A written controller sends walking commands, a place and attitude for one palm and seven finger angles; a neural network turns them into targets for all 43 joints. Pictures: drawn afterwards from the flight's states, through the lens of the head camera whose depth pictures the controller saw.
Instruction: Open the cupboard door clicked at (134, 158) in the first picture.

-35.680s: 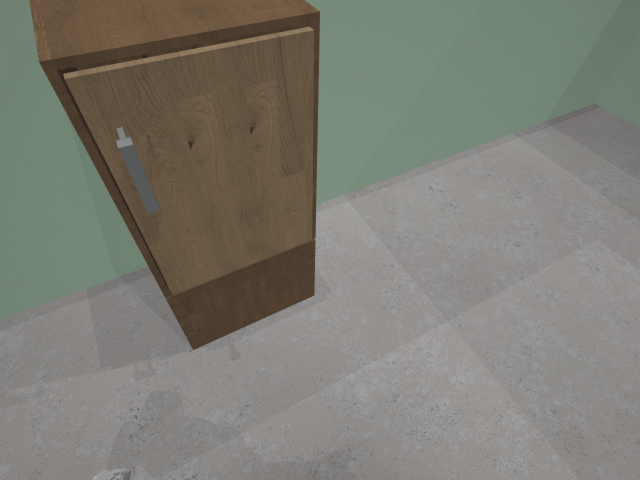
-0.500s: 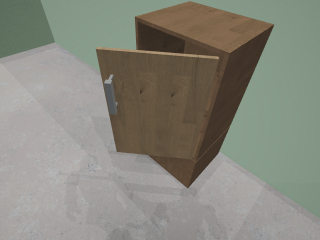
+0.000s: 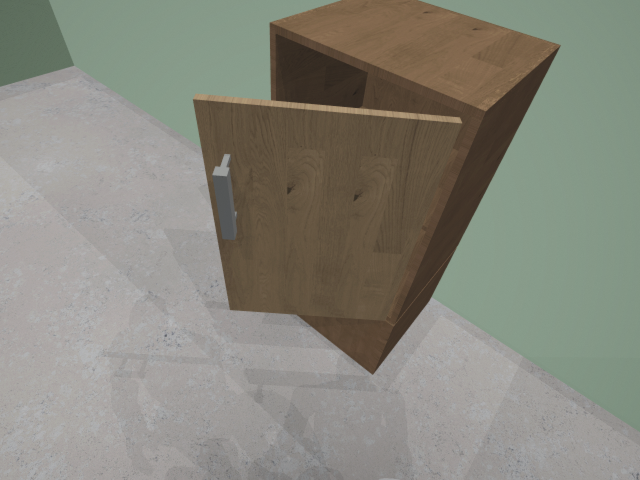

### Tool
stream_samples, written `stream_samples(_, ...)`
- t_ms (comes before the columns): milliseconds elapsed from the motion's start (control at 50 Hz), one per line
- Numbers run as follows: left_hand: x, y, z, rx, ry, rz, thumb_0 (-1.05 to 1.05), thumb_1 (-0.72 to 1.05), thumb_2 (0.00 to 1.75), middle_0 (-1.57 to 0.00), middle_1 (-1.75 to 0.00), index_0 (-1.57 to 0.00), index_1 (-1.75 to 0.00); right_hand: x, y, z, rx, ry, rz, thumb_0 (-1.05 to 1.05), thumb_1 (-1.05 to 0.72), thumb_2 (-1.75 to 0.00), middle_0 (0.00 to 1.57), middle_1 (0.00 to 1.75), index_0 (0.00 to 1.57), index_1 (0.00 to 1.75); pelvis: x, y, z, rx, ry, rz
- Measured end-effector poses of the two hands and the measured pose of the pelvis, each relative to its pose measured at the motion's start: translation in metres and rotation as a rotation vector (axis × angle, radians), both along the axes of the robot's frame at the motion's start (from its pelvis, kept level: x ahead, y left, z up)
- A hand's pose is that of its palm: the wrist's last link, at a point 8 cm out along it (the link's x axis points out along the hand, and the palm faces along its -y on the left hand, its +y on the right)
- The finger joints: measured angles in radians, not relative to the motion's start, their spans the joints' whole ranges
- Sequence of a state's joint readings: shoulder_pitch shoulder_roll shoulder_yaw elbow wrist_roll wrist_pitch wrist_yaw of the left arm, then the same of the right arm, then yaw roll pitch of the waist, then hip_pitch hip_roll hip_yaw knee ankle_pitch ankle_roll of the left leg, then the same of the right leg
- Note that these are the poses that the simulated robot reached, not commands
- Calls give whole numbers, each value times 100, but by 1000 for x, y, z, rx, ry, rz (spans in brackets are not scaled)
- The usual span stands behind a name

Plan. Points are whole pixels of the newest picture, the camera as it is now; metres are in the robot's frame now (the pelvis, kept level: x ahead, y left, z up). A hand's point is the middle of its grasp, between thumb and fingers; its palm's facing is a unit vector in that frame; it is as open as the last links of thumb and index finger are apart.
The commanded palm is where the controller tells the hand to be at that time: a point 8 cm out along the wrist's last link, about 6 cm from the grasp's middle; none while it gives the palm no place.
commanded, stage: come to a stop and stand still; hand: left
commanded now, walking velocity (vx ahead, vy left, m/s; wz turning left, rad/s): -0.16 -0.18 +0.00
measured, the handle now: (228, 197) +0.57 +0.18 +0.00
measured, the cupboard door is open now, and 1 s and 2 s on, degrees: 38 38 38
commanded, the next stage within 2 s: look again from close up in 1.78 s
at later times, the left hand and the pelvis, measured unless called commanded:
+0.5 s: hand out of the picture +0.09 +0.15 -0.18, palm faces +0.05 -0.98 -0.19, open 7.3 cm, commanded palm none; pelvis +0.01 -0.02 -0.02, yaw +1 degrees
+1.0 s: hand out of the picture -0.06 +0.08 -0.18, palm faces +0.04 -0.98 -0.17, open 7.4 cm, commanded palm none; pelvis -0.03 -0.07 +0.00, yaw +1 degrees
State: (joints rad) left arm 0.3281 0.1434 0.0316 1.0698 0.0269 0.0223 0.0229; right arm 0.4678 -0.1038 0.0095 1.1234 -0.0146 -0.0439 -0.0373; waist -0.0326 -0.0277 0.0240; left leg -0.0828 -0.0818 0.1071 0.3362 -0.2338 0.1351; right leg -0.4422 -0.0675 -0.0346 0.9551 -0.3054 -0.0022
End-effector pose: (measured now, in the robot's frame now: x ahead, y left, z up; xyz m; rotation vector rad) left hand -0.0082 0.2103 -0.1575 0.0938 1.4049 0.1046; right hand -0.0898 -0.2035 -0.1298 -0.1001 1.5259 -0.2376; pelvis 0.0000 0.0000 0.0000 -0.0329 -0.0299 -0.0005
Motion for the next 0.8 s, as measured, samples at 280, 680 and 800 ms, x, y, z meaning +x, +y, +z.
stream_samples(280, 91, 5, 6, 36, -154, 11, 1, 92, 89, -20, -30, -20, -30, 32, 29, -11, 41, 2, -26, 1, -90, -90, 20, 30, 20, 30, 17, 2, -2, -8, -5, 25)
stream_samples(680, 21, -21, 16, 128, -142, 6, 0, 92, 89, -20, -30, -20, -30, 114, -68, -24, 0, -293, 123, 1, -92, -90, 19, 30, 20, 30, -11, -40, -10, 34, -21, 19)
stream_samples(800, -26, -44, 14, 101, -55, 4, 0, 91, 89, -20, -30, -20, -30, 107, -83, -22, 19, -291, 138, 1, -91, -90, 19, 30, 19, 30, -23, -56, -7, 39, -12, 16)
